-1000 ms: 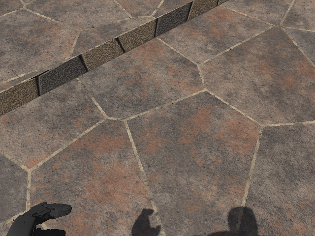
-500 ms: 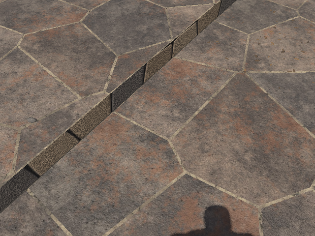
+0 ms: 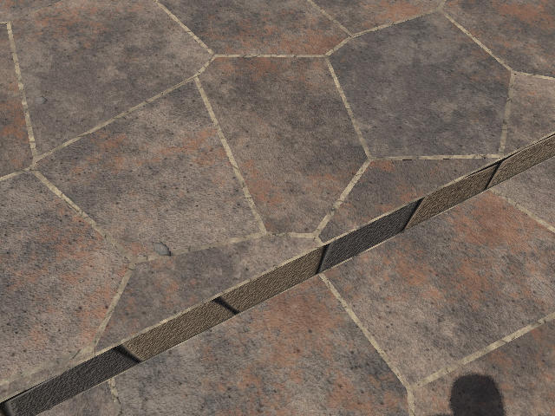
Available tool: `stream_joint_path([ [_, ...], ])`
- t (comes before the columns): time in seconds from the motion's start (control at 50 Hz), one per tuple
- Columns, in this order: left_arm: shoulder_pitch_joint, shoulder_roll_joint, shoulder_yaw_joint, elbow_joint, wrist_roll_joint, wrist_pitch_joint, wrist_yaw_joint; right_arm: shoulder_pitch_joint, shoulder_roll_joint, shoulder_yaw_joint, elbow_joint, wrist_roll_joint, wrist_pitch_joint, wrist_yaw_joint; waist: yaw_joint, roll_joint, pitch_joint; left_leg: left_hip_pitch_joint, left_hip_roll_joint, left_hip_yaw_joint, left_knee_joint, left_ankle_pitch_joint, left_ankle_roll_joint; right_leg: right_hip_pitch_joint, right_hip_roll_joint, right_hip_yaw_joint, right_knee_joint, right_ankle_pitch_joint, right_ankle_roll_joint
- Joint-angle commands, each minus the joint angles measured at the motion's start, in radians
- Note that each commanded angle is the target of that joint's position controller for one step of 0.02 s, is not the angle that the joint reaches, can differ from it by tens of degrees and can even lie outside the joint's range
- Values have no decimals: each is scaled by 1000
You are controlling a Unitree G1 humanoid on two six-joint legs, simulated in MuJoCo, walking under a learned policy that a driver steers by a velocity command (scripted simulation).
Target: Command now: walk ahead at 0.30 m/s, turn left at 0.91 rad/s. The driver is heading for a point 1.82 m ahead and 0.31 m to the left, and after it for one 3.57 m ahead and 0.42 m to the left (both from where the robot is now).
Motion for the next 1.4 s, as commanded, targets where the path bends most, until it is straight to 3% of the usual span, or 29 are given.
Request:
stream_joint_path([
  [0.02,-76,90,18,-39,-4,-23,-10,90,90,41,-67,-38,11,59,-81,-152,-113,153,2,13,-320,258,39,-3,-205,20,-108,730,-98],
  [0.08,-79,116,33,-35,-31,-17,-16,108,29,28,-44,-24,19,76,-101,-149,-137,320,-61,85,-424,352,78,-18,-206,-42,18,754,-56],
  [0.14,-52,153,48,-50,-45,10,-24,283,-56,-9,0,-47,9,50,-193,-60,-222,575,-127,57,-514,325,171,-82,-199,-43,464,648,-21],
  [0.16,29,90,32,-37,-15,24,-35,245,-107,-20,6,-40,1,26,-144,101,-182,661,-40,-72,-572,627,201,-238,-92,-55,704,-119,9],
  [0.18,170,70,28,-63,6,52,-32,193,-228,-38,-58,-22,10,18,-50,206,-231,761,228,-484,-483,1317,341,-417,29,9,1072,-518,63],
  [0.2,192,113,25,-87,32,72,-14,181,-259,-62,-106,15,14,20,-96,148,-458,847,313,-698,-653,1018,466,-470,40,209,1105,-422,74],
  [0.24,56,149,25,-98,32,88,-1,62,-152,-36,-111,4,31,10,-64,-2,-234,606,213,-605,-773,452,387,-471,-20,252,925,-266,58],
  [0.28,54,141,21,-88,31,103,6,24,-104,-20,-86,2,28,5,-13,4,-144,454,113,-488,-778,497,307,-371,-31,244,748,-210,58],
  [0.46,-61,88,3,-115,7,118,6,36,-128,-42,-43,-18,43,19,-41,25,-167,361,20,-582,-776,205,234,-254,67,284,418,-86,46],
  [0.48,-154,76,16,-145,-23,77,19,-59,-112,-39,-101,58,22,-24,-37,3,-145,336,17,-648,-791,92,236,-254,106,354,324,-78,66],
  [0.56,-69,115,41,-104,-40,37,18,-71,-107,-43,-108,39,27,-45,-1,115,-164,319,-38,-664,-744,38,158,-34,114,341,23,38,64],
  [0.58,-32,133,51,-86,-38,39,14,-46,-73,-32,-103,45,31,-43,8,84,-177,274,-86,-607,-669,-59,117,67,57,333,-79,126,39],
  [0.6,-31,182,60,-96,-12,49,15,26,-17,-16,-98,45,35,-41,-27,-71,-226,165,-167,-470,-489,-234,69,184,-132,498,-123,67,-54],
  [0.62,-65,206,62,-112,36,56,8,34,-44,-24,-110,48,28,-39,-43,-280,-183,60,-261,-293,-236,-274,24,102,-283,725,-187,52,-186],
  [0.66,-165,118,41,-148,26,54,9,70,-136,-49,-76,24,20,-33,-75,-182,-112,54,-162,-268,4,-156,-30,0,-259,639,-159,63,-206],
  [0.7,-165,99,29,-144,-4,59,8,81,-78,-30,-50,8,30,-43,-60,-118,-91,71,-167,-251,121,-101,-62,-26,-182,557,-131,106,-187],
  [0.76,-169,37,-6,-123,-2,60,-10,46,23,15,-62,-6,21,-40,-67,-129,-103,183,-94,-176,-88,-77,-89,-54,-101,485,-135,133,-177],
  [0.84,-57,206,59,-116,-21,88,-16,-70,-15,11,-92,12,1,-42,21,-238,-100,253,-116,-97,-410,-142,-95,35,-91,599,-110,172,-198],
  [0.94,-63,176,71,-127,-68,92,-3,41,-60,-8,-29,30,-18,-37,-42,-227,-185,541,-87,-135,-797,135,6,-26,-53,659,-64,186,-125],
  [0.96,-48,140,63,-128,-64,90,1,79,-93,-16,-22,14,-16,-40,-47,-156,-231,703,32,-199,-784,191,56,-164,-7,595,28,51,-75],
  [0.98,-85,93,54,-175,-59,78,-1,59,-171,-34,-9,-22,-9,-36,-27,171,-166,688,222,-400,-787,329,189,-402,120,364,201,-148,-14],
  [1.0,-50,164,76,-160,-47,70,-1,-17,-109,-20,-43,-51,-12,-35,-29,194,-161,635,350,-450,-787,547,284,-445,98,299,436,-330,38],
  [1.06,39,159,91,-103,-42,102,-5,-141,-8,14,-70,-12,-23,-56,21,89,-135,621,237,-226,-739,645,207,-481,39,265,718,-193,96],
  [1.18,-84,85,47,-200,-43,116,-41,-55,-61,0,-38,-12,-1,-63,-61,108,-102,629,226,-69,-759,599,228,-465,-38,155,534,-60,122],
  [1.28,-60,119,58,-234,-41,130,-63,-69,-124,-27,-31,20,-14,-31,-39,120,-112,562,274,9,-705,602,190,-277,-23,83,320,-53,52],
  [1.34,79,170,97,-204,-36,145,-49,-43,-79,-24,-5,41,-37,-11,40,31,-170,456,209,125,-424,577,80,15,49,83,67,122,-40],
  [1.36,182,279,132,-195,-38,140,-27,-24,-46,-13,-23,9,-46,-8,76,-176,-204,177,113,167,-142,239,-17,275,-78,323,17,573,-129],
  [1.38,155,396,143,-230,-3,119,-23,-68,29,18,-103,-35,-53,-10,33,-421,-314,-112,-56,46,107,-367,-76,375,-339,796,-17,709,-376],
  [1.4,135,293,119,-240,2,94,-36,-142,-44,2,-85,-25,-49,-15,101,-211,-350,-115,-27,-122,195,-343,-63,329,-336,749,-62,550,-380],
])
